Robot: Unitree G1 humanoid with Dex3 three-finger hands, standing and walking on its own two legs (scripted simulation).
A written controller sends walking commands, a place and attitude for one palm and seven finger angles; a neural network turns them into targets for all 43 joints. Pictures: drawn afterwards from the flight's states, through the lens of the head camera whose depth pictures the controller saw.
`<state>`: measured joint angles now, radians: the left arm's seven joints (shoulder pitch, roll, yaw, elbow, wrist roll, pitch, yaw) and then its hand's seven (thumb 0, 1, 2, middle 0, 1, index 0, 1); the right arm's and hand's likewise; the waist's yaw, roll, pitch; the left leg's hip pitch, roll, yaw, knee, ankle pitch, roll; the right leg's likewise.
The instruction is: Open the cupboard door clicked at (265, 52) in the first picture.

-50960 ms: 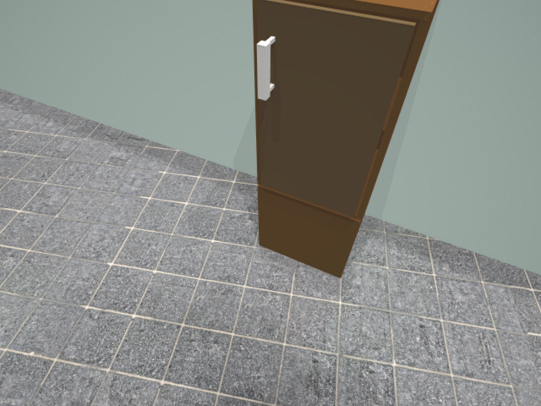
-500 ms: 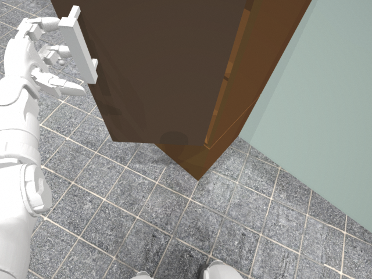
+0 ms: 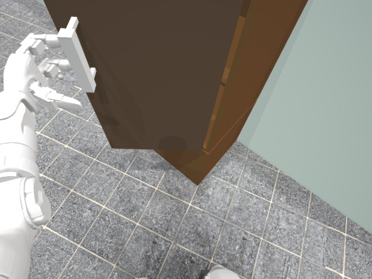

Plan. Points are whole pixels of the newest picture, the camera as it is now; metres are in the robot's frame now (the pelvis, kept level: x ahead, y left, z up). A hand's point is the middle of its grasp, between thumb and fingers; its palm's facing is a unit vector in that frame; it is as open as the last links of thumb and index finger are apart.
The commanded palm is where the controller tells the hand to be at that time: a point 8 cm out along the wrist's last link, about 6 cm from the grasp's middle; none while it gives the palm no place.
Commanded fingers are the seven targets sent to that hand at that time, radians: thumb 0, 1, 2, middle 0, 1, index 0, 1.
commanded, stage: move the hooked fingers beside the handle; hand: left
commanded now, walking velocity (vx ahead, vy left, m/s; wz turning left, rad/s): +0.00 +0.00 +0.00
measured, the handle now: (81, 56) +0.54 +0.19 +0.13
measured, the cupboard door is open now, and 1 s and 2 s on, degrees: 40 40 40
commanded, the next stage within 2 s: slide the fingers in behind the handle in 1.36 s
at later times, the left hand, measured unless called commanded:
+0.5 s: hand (44, 77) +0.49 +0.25 +0.13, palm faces -0.02 -1.00 -0.01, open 14.0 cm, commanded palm +0.47 +0.30 +0.13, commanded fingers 0.00 -0.50 0.30 -0.30 -1.20 -0.30 -1.20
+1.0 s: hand (42, 75) +0.49 +0.26 +0.13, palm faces -0.03 -1.00 -0.01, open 14.0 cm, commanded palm +0.47 +0.30 +0.13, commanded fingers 0.00 -0.50 0.30 -0.30 -1.20 -0.30 -1.20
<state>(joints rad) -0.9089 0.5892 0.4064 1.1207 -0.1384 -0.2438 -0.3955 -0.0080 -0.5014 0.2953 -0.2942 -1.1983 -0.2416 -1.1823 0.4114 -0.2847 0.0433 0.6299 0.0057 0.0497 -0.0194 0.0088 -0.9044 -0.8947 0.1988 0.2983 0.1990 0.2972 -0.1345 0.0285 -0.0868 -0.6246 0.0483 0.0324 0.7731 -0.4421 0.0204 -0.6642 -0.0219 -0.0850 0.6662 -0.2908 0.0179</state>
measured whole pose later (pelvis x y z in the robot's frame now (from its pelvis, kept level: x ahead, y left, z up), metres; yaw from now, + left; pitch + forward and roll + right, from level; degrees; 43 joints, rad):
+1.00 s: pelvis -0.01 +0.00 +0.00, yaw +0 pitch +18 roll -3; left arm -0.96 0.73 0.48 1.19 -0.12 -0.24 -0.48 -0.01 -0.50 0.30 -0.29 -1.20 -0.30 -1.20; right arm 0.43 -0.29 0.06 0.60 0.01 0.06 -0.04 0.01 -0.90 -0.89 0.20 0.30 0.20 0.30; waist -0.17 0.02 -0.08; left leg -0.68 0.05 0.03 0.81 -0.44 0.02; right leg -0.72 -0.02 -0.08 0.68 -0.28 0.02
